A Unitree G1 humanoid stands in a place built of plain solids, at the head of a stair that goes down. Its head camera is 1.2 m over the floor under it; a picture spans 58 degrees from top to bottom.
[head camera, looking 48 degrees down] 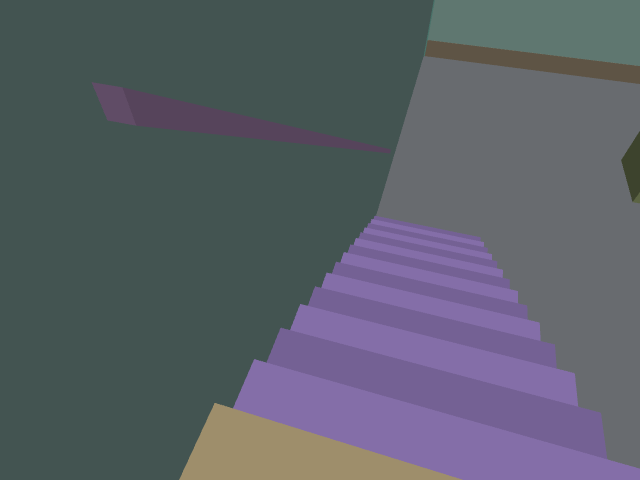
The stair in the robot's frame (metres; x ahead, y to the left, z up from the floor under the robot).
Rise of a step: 0.17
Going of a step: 0.23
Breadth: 1.21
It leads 17 degrees to the right of straight ahead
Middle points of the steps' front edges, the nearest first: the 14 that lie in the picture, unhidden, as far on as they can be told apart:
0.52 -0.35 -0.18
0.75 -0.42 -0.35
0.97 -0.49 -0.52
1.20 -0.55 -0.69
1.42 -0.62 -0.86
1.64 -0.69 -1.03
1.87 -0.75 -1.20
2.09 -0.82 -1.37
2.32 -0.89 -1.53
2.54 -0.95 -1.70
2.77 -1.02 -1.87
2.99 -1.09 -2.04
3.21 -1.15 -2.21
3.44 -1.22 -2.38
